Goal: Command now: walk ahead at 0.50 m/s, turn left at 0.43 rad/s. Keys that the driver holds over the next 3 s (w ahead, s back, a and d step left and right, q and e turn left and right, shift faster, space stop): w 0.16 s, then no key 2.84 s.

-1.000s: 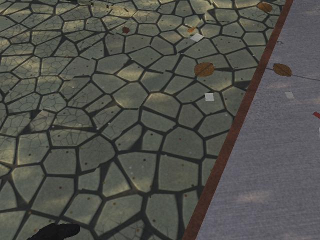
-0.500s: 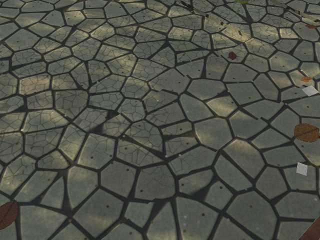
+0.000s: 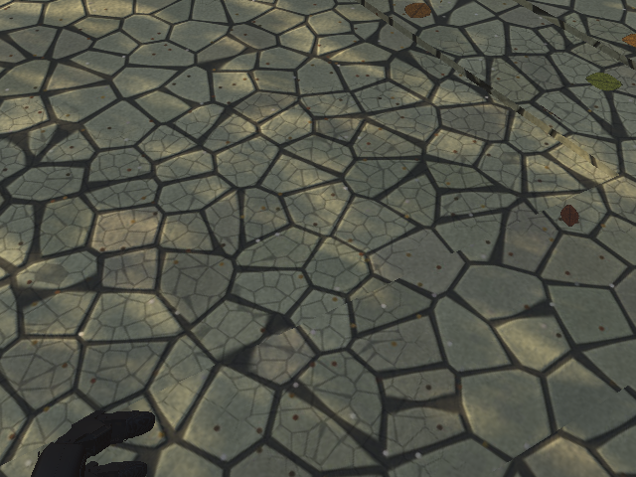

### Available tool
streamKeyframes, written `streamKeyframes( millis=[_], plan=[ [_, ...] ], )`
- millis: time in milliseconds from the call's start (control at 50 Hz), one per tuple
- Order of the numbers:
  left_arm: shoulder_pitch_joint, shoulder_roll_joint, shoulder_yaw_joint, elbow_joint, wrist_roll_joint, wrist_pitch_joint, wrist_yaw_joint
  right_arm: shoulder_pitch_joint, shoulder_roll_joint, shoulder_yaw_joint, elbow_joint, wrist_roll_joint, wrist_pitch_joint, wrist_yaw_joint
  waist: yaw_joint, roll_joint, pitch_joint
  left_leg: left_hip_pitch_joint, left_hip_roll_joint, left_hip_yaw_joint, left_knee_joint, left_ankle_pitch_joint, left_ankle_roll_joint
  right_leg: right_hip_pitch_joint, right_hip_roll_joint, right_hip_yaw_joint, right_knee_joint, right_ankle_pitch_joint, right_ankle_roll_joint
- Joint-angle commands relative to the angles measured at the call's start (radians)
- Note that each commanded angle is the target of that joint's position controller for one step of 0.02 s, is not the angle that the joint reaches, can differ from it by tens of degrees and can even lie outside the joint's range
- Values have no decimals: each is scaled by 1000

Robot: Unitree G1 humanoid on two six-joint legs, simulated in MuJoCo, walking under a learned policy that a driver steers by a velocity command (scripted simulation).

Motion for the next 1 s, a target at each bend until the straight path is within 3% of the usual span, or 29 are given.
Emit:
streamKeyframes(
  millis=[20, 40, 60, 80, 100, 120, 160, 200, 240, 280, 320, 360, 400, 440, 460, 480, 500, 520, 540, 580, 620, 660, 720, 760, 780, 800, 840, 900, 1000],
  plan=[
    [401, 279, 94, 53, 17, -4, 0, 144, 14, 17, -80, 17, -19, 7, 119, -293, -390, -560, -25, 36, 653, 39, -41, 883, -393, 634, -59, -236, -299],
    [400, 189, 72, 54, -16, 0, -8, 138, -67, 12, -53, 25, -23, 7, 140, -242, -344, -696, 24, -5, 777, -76, -43, 873, -414, 795, -159, -506, -285],
    [332, 135, 57, 40, -22, 5, -4, 4, -133, -5, -73, 23, -23, 9, 164, -129, -182, -739, 63, 6, 806, 12, -44, 728, -374, 649, -186, -526, -238],
    [258, 127, 50, 27, -7, 14, -3, -82, -134, -5, -99, 11, -22, 5, 144, -42, -93, -711, 100, 56, 778, 83, -42, 577, -333, 524, -201, -423, -210],
    [220, 113, 44, 33, 1, 19, -4, -133, -123, -7, -116, -6, -27, 6, 122, -17, -24, -692, 133, 70, 713, 124, -40, 451, -304, 437, -220, -299, -213],
    [208, 99, 36, 38, 9, 16, -2, -125, -107, -8, -120, -8, -28, 10, 91, -44, -20, -632, 167, 74, 658, 156, -36, 383, -273, 370, -236, -209, -204],
    [213, 92, 33, 54, -1, 12, -3, -98, -65, 2, -114, 0, -26, 14, 70, -76, -27, -584, 190, 104, 558, 155, -40, 340, -246, 294, -271, -127, -211],
    [219, 132, 41, 72, -7, 8, 1, -147, -36, 15, -136, -13, -24, 10, 72, -68, -5, -576, 193, 141, 427, 164, -66, 306, -258, 222, -283, 156, -237],
    [213, 164, 50, 85, -3, 15, 8, -161, -15, 26, -137, -23, -29, 13, 67, -54, -52, -498, 188, 163, 326, 293, -85, 295, -244, 121, -255, 405, -232],
    [225, 164, 49, 103, -14, 27, 18, -192, -24, 25, -132, -13, -37, 20, 82, -62, -70, -444, 169, 173, 210, 479, -95, 296, -200, 38, -235, 453, -199],
    [263, 156, 45, 127, -24, 42, 26, -257, -16, 30, -144, -9, -39, 27, 112, -65, -59, -418, 146, 174, 82, 596, -98, 314, -179, 15, -214, 364, -175],
    [281, 165, 46, 144, -26, 54, 31, -301, -27, 28, -159, -9, -37, 36, 125, -71, -56, -400, 139, 152, 3, 604, -89, 350, -202, 43, -171, 283, -164],
    [271, 177, 49, 152, -27, 62, 35, -300, -56, 18, -161, -12, -37, 41, 110, -75, -58, -367, 141, 133, -49, 576, -67, 363, -226, 75, -97, 222, -149],
    [255, 149, 40, 158, -25, 68, 37, -214, -69, 8, -119, -25, -40, 40, 66, -32, -80, -235, 126, 164, -145, 652, -37, 333, -186, 63, 51, 158, -110],
    [289, 109, 26, 162, -10, 65, 33, -170, -112, -3, -102, -32, -44, 36, 65, 40, -118, -112, 176, 148, -145, 914, -12, 275, -117, 23, 195, 31, -68],
    [351, 45, 0, 154, 18, 54, 26, -115, -151, -2, -108, -62, -45, 29, 77, 204, -226, 150, 370, -24, -9, 1423, 84, 61, -41, -21, 443, -378, -5],
    [467, 33, -14, 187, 2, 56, 18, -108, -82, 24, -107, -60, -34, 33, 89, 278, -337, 241, 494, -150, 30, 1532, 216, -27, -40, 22, 598, -720, 42],
    [449, 99, -1, 194, -15, 69, 16, -102, -40, 32, -88, -31, -20, 47, 71, 210, -335, 189, 464, -164, -6, 1308, 226, -54, -78, 55, 623, -727, 60],
    [376, 119, 6, 178, -18, 89, 22, -135, -42, 33, -81, -20, -9, 52, 73, 164, -260, 112, 429, -160, -52, 1082, 201, -87, -98, 46, 639, -692, 75],
    [289, 129, 16, 164, -11, 138, 47, -256, -61, 36, -98, -35, 2, 54, 99, 121, -148, -129, 400, -147, -147, 778, 166, -41, -127, 43, 603, -571, 90],
    [304, 107, 17, 175, 1, 161, 64, -321, -74, 33, -96, -56, -2, 46, 130, 157, -123, -294, 345, -67, -198, 696, 138, 94, -117, 24, 538, -471, 93],
    [323, 85, 14, 198, 6, 163, 71, -331, -55, 38, -76, -56, -8, 38, 137, 163, -135, -338, 295, 11, -206, 651, 115, 189, -106, 4, 436, -394, 83],
    [323, 60, 10, 217, 9, 160, 68, -313, -20, 50, -35, -40, -5, 31, 147, 154, -125, -345, 260, 47, -188, 506, 84, 292, -84, -29, 216, -234, 64],
    [275, 85, 12, 211, 20, 156, 64, -253, -4, 52, -9, -30, -3, 32, 113, 76, -71, -332, 199, 64, -196, 245, 9, 296, -113, 13, 70, -120, 41],
    [229, 127, 26, 220, 8, 153, 65, -223, -18, 45, -8, -25, 4, 28, 77, -27, -20, -313, 158, 98, -192, 161, -24, 227, -102, 16, 60, -202, 23],
    [207, 98, 25, 227, 6, 145, 65, -229, -33, 41, 4, -27, 6, 22, 88, -29, -1, -279, 153, 108, -176, 161, -39, 199, -91, 12, 45, -223, 27],
    [203, 61, 19, 247, 8, 130, 66, -232, -18, 40, 17, -25, 13, 11, 97, -4, -6, -239, 157, 112, -162, 263, -37, 209, -88, 12, 30, -183, 47],
    [222, 54, 21, 284, 2, 114, 70, -201, -11, 35, 46, -24, 21, 7, 100, 11, -19, -174, 154, 124, -134, 413, -23, 204, -81, 3, 37, -176, 52],
    [223, 45, 23, 326, -1, 114, 80, -189, -9, 31, 87, -23, 27, 8, 105, 41, -18, -137, 161, 121, -126, 512, -12, 202, -75, -8, 44, -181, 58]
  ],
)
